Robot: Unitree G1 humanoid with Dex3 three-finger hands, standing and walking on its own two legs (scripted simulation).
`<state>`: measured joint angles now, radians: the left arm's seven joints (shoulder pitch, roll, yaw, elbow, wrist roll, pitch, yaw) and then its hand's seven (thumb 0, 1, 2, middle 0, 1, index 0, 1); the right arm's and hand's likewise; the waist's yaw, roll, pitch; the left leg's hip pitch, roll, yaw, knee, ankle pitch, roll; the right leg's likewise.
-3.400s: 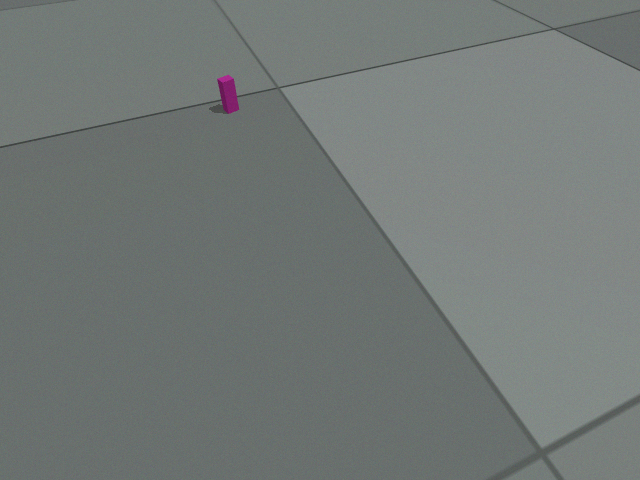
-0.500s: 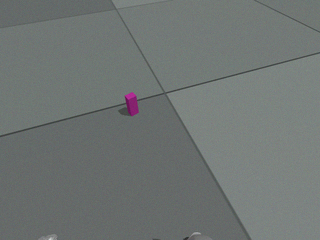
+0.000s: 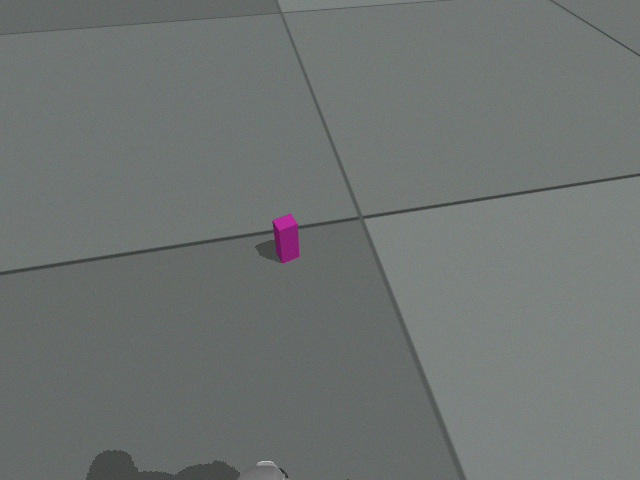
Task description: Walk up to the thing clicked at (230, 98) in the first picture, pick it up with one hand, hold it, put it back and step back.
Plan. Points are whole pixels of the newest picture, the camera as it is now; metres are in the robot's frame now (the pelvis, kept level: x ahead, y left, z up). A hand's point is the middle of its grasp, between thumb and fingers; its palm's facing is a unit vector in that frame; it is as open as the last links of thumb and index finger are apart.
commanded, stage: walk up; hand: left
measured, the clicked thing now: (286, 239) +1.03 +0.17 -0.67
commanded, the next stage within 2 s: none
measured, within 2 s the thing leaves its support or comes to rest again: neither
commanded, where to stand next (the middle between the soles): +0.69 -0.04 m, yaw -1 degrees
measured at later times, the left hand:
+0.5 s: hand (172, 380) +0.29 +0.25 -0.13, palm faces -0.09 -0.92 -0.39, open 7.4 cm
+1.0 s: hand (201, 322) +0.39 +0.23 -0.14, palm faces +0.01 -0.94 -0.35, open 7.4 cm
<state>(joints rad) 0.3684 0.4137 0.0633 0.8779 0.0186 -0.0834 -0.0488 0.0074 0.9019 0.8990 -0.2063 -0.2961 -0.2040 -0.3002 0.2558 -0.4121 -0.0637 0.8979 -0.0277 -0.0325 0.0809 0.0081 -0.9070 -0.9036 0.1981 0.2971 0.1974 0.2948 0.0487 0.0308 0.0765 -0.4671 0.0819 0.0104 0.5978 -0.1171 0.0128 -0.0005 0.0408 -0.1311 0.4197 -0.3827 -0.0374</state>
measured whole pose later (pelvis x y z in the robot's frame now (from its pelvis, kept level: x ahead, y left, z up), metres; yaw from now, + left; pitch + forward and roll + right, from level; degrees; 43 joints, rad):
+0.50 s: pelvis +0.21 -0.03 +0.00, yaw -2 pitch -3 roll +3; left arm 0.28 0.43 0.06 0.90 0.02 -0.05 -0.09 0.01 0.91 0.90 -0.20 -0.30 -0.20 -0.30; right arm 0.35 -0.42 -0.06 0.85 -0.01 -0.07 0.05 0.01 -0.90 -0.90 0.20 0.30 0.20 0.30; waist -0.02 -0.02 0.06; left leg -0.06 0.03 0.11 0.51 -0.39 -0.02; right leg -0.42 -0.11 -0.01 0.59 -0.14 -0.02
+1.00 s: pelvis +0.37 -0.04 +0.00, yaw +1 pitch -3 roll -2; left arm 0.37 0.42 0.05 0.85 0.02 -0.08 -0.04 0.01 0.90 0.90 -0.21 -0.30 -0.20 -0.30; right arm 0.29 -0.41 -0.06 0.90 -0.03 -0.03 0.08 0.01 -0.91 -0.90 0.20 0.30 0.20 0.29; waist 0.04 0.02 0.07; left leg -0.41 0.07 0.02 0.61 -0.20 0.01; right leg -0.10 -0.01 -0.13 0.51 -0.36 -0.01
